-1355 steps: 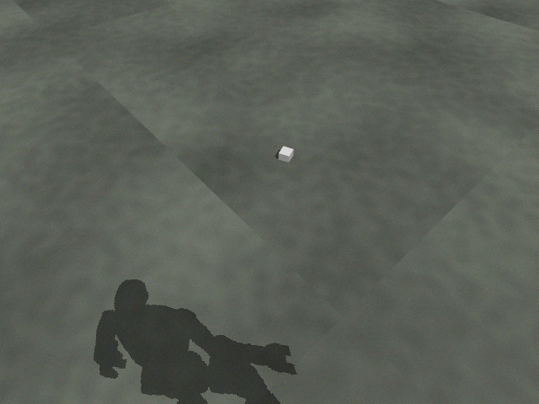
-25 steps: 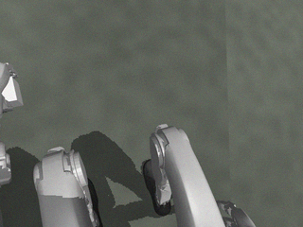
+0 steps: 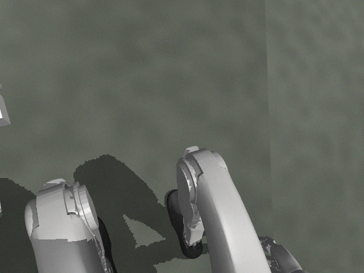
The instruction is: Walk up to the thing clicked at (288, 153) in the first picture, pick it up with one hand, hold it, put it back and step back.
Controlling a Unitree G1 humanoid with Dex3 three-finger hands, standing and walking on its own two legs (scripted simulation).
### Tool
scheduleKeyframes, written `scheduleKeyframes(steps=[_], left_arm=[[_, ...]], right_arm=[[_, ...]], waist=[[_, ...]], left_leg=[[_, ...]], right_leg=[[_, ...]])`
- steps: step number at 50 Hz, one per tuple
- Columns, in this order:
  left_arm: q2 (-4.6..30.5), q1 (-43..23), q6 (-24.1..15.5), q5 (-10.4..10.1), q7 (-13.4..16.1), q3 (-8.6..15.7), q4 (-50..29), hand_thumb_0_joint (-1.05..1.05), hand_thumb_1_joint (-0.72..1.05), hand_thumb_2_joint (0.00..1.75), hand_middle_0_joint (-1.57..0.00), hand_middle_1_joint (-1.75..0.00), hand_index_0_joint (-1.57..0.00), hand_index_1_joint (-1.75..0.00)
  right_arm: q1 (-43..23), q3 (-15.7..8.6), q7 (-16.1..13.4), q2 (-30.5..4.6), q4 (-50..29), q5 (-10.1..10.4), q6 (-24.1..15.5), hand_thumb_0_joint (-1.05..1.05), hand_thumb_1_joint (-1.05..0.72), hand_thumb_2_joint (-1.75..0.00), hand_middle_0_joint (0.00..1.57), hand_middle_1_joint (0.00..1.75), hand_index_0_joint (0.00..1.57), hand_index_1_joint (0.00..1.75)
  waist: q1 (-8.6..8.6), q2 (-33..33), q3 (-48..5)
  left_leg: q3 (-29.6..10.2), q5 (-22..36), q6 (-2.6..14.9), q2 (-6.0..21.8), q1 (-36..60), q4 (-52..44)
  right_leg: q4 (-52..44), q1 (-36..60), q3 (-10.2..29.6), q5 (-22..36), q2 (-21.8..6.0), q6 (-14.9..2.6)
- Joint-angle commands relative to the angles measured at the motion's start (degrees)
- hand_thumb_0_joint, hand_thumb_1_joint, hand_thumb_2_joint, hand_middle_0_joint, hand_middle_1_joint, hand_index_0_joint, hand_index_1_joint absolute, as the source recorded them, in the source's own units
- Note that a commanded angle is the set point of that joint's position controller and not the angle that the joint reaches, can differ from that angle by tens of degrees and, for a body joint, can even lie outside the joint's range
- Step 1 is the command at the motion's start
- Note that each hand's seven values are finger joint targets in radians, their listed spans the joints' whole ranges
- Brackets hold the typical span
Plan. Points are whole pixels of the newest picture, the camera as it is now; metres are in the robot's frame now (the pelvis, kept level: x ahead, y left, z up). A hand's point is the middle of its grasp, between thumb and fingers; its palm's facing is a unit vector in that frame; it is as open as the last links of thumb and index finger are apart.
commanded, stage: lower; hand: left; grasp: from above
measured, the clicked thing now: out of the picture +0.48 +0.32 -0.21
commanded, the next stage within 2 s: rest in 0.26 s
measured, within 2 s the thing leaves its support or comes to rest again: rests again in 1.50 s
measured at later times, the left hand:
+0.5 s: hand out of the picture +0.48 +0.31 -0.23, palm faces -0.46 -0.09 -0.89, open 9.3 cm
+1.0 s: hand (3, 117) +0.48 +0.31 -0.26, palm faces -0.45 -0.11 -0.88, open 9.3 cm
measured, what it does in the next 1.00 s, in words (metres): stands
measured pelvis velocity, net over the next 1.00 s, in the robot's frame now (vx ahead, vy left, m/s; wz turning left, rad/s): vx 0.00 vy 0.00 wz -0.07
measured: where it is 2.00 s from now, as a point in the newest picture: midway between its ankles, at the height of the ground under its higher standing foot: (147, 249)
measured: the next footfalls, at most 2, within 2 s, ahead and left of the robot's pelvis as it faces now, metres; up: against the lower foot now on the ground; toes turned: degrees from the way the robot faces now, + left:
none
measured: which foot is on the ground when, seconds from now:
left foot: down 0.00-1.00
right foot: down 0.00-1.00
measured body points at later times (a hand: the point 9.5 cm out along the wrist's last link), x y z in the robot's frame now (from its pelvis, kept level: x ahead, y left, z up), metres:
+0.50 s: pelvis +0.00 +0.00 -0.02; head +0.27 +0.09 +0.32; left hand +0.50 +0.32 -0.17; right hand +0.04 -0.26 -0.10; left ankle +0.07 +0.13 -0.30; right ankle +0.10 -0.12 -0.30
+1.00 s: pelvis +0.00 +0.00 -0.03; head +0.28 +0.11 +0.31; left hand +0.50 +0.31 -0.20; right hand +0.04 -0.26 -0.09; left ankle +0.07 +0.13 -0.30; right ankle +0.10 -0.12 -0.30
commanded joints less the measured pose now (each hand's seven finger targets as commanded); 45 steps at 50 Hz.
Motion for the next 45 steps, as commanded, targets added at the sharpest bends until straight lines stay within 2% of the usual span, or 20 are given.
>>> scheduleKeyframes(steps=[1,2,5,6,10,11,17,23,24,25,27,29,31,32,36,37,38,42,44,45], left_arm=[[12.9,-17.9,-0.4,-1.2,1.8,1.0,-5.6,0.0,0.58,0.46,-1.0,-0.4,-1.03,-0.38],[13.2,-17.2,-0.7,-1.0,1.9,0.8,-5.1,0.0,0.57,0.47,-1.0,-0.4,-1.02,-0.38],[15.6,-18.9,-1.7,-0.2,2.6,2.1,-6.4,0.0,0.58,0.49,-1.01,-0.41,-1.03,-0.4],[15.8,-17.7,-1.8,0.5,2.9,2.1,-5.1,0.0,0.58,0.49,-1.01,-0.42,-1.03,-0.4],[16.6,-18.6,-2.5,1.0,4.5,2.9,-5.4,0.0,0.61,0.49,-1.02,-0.44,-1.04,-0.41],[17.9,-19.8,-2.9,1.0,5.1,3.4,-6.4,0.0,0.61,0.5,-1.02,-0.44,-1.04,-0.42],[19.3,-17.9,-2.3,1.5,7.8,4.3,-4.7,0.0,0.61,0.49,-1.0,-0.47,-1.04,-0.44],[18.9,-17.9,-1.4,0.8,8.2,3.5,-1.9,0.0,0.58,0.49,-0.96,-0.47,-1.0,-0.43],[18.0,-16.8,-1.1,1.2,8.0,2.7,0.1,0.0,0.57,0.51,-0.97,-0.46,-1.0,-0.42],[18.0,-18.0,-1.2,0.5,7.9,2.7,-0.7,0.0,0.57,0.52,-0.97,-0.46,-1.0,-0.43],[18.7,-16.6,-1.2,0.3,8.0,3.0,0.0,0.0,0.58,0.49,-0.96,-0.46,-1.0,-0.42],[18.4,-17.0,-1.4,0.2,7.6,2.4,0.5,0.0,0.58,0.51,-0.97,-0.45,-1.0,-0.42],[20.7,-17.0,-1.6,0.5,8.0,3.3,-0.3,0.0,0.6,0.52,-0.99,-0.45,-1.02,-0.42],[20.8,-17.3,-1.8,0.5,8.2,3.6,-1.0,0.0,0.61,0.54,-1.01,-0.45,-1.03,-0.42],[21.1,-16.7,-2.4,1.1,9.5,3.9,-0.2,0.0,0.65,0.53,-1.01,-0.49,-1.05,-0.45],[20.2,-16.4,-2.4,1.5,9.6,3.4,1.7,0.0,0.65,0.53,-1.02,-0.47,-1.06,-0.44],[21.4,-17.0,-2.6,1.6,10.0,3.7,-0.1,0.0,0.65,0.51,-1.02,-0.46,-1.06,-0.42],[21.5,-17.0,-2.3,1.5,11.5,3.7,1.5,0.0,0.65,0.55,-1.03,-0.47,-1.06,-0.44],[20.4,-17.5,-2.2,1.7,12.0,2.4,2.9,0.0,0.66,0.54,-1.04,-0.47,-1.07,-0.44],[21.2,-18.0,-2.1,2.1,12.0,2.7,2.7,0.0,0.65,0.55,-1.04,-0.45,-1.07,-0.43]], right_arm=[[12.8,-3.7,-0.3,-15.1,0.1,-0.5,0.2,0.0,-0.9,-0.9,0.2,0.3,0.2,0.3],[12.3,-3.6,-0.3,-15.2,0.2,-0.5,0.1,0.0,-0.9,-0.9,0.2,0.3,0.2,0.3],[12.4,-3.1,-0.1,-16.0,-0.2,-1.0,-0.2,0.0,-0.9,-0.9,0.2,0.3,0.2,0.3],[12.0,-3.1,0.0,-15.8,-0.3,-1.0,-0.2,0.0,-0.9,-0.9,0.2,0.3,0.2,0.3],[12.0,-2.7,0.3,-16.7,-0.7,-1.7,-0.9,0.0,-0.91,-0.9,0.2,0.3,0.2,0.3],[11.8,-2.6,0.3,-16.9,-0.8,-1.7,-0.9,0.0,-0.91,-0.9,0.2,0.3,0.2,0.3],[11.7,-1.6,0.7,-16.7,-0.4,-2.5,-1.7,0.0,-0.9,-0.9,0.2,0.3,0.2,0.3],[11.2,-1.3,0.9,-17.6,-0.7,-2.7,-2.7,0.0,-0.9,-0.89,0.2,0.3,0.2,0.3],[11.4,-1.1,1.1,-17.4,-0.6,-2.8,-2.9,0.0,-0.9,-0.89,0.2,0.3,0.2,0.3],[11.8,-0.9,1.3,-17.6,-0.7,-2.9,-3.1,0.0,-0.9,-0.89,0.2,0.3,0.2,0.3],[11.4,-0.6,1.1,-17.7,-0.8,-2.9,-3.3,0.0,-0.9,-0.89,0.2,0.3,0.2,0.3],[11.5,-0.2,1.5,-17.9,-0.8,-3.1,-3.7,0.0,-0.9,-0.89,0.2,0.3,0.2,0.3],[11.5,0.3,1.5,-18.1,-0.8,-3.1,-3.8,0.0,-0.9,-0.89,0.2,0.3,0.2,0.3],[11.5,0.5,1.5,-18.2,-1.0,-3.3,-3.9,0.0,-0.9,-0.89,0.2,0.3,0.2,0.3],[10.2,0.8,1.6,-18.6,-1.3,-3.5,-4.1,0.0,-0.9,-0.89,0.2,0.3,0.2,0.3],[10.3,1.0,1.8,-19.0,-1.6,-3.8,-4.3,0.0,-0.9,-0.89,0.2,0.3,0.2,0.3],[10.1,1.2,1.9,-18.9,-1.4,-3.9,-4.3,0.0,-0.9,-0.89,0.2,0.3,0.2,0.3],[9.1,1.8,2.2,-19.1,-1.7,-4.2,-4.9,0.0,-0.9,-0.9,0.2,0.3,0.2,0.3],[9.2,2.1,2.5,-19.3,-1.4,-4.5,-5.4,0.0,-0.9,-0.9,0.2,0.3,0.2,0.3],[9.8,2.1,2.7,-19.6,-1.4,-4.5,-5.7,0.0,-0.9,-0.9,0.2,0.3,0.2,0.3]], waist=[[-2.34,18.9,-37.5],[-1.66,18.4,-37.0],[-2.06,20.9,-37.2],[-1.64,21.8,-37.3],[-2.85,23.3,-36.9],[-2.66,23.6,-38.0],[-2.43,23.7,-38.5],[-3.54,23.0,-35.9],[-4.07,22.8,-34.9],[-4.48,22.0,-34.7],[-3.97,22.8,-35.0],[-4.98,21.8,-33.8],[-4.19,22.1,-34.9],[-4.71,22.8,-35.4],[-4.37,25.4,-35.3],[-5.7,24.8,-32.5],[-5.08,25.9,-33.4],[-5.26,25.5,-33.3],[-6.54,24.4,-31.1],[-6.9,24.8,-30.6]], left_leg=[[4.7,12.0,1.36,-1.0,27.1,-11.9],[4.5,11.6,1.35,-0.9,27.3,-11.8],[4.1,11.3,0.89,-1.1,28.4,-11.9],[4.0,11.2,0.76,-1.0,29.3,-11.8],[3.5,11.9,0.52,-0.9,31.1,-11.0],[3.3,11.5,0.49,-0.8,31.0,-10.9],[3.9,12.3,0.87,-0.5,28.5,-9.3],[2.7,11.1,0.69,-0.4,28.2,-9.4],[2.9,11.1,0.89,-0.3,27.5,-8.7],[2.8,11.0,0.94,-0.3,27.0,-8.7],[2.5,12.3,0.65,-0.3,28.2,-8.9],[2.5,12.4,0.92,-0.2,27.4,-7.9],[2.8,13.6,1.02,-0.2,27.2,-7.4],[2.7,14.4,0.87,-0.1,28.0,-7.4],[1.8,14.5,0.24,0.1,30.0,-8.1],[1.6,13.7,0.1,0.0,29.2,-7.9],[1.9,13.8,0.23,0.0,29.3,-8.0],[1.8,13.5,0.4,0.3,29.2,-7.3],[1.6,12.1,0.57,0.4,28.0,-7.0],[1.7,12.2,0.53,0.3,27.8,-6.9]], right_leg=[[-12.8,20.2,-4.0,15.6,2.2,-2.56],[-12.7,19.6,-4.1,15.1,2.3,-2.68],[-11.6,19.0,-4.8,14.4,2.1,-2.96],[-11.1,18.5,-4.9,14.3,2.3,-3.09],[-10.2,17.2,-5.6,15.0,2.1,-3.08],[-10.1,17.0,-5.8,14.5,2.3,-3.14],[-10.2,20.1,-5.1,16.3,2.8,-2.55],[-9.3,17.0,-6.6,14.9,2.9,-2.89],[-9.4,17.9,-6.2,15.2,3.0,-2.68],[-9.5,18.2,-6.3,15.2,3.0,-2.61],[-9.2,18.6,-6.7,16.1,3.0,-2.66],[-9.3,19.1,-6.5,16.6,3.2,-2.41],[-9.5,20.9,-6.2,18.0,3.3,-2.24],[-9.2,21.7,-6.4,18.5,3.2,-2.18],[-8.3,19.3,-7.4,18.0,3.4,-2.8],[-8.0,18.1,-7.8,17.0,3.3,-2.98],[-8.3,19.1,-7.5,17.5,3.4,-2.74],[-8.3,19.0,-7.5,17.7,3.7,-2.64],[-8.4,18.3,-7.7,17.0,3.9,-2.52],[-8.3,18.6,-7.7,16.9,3.8,-2.49]])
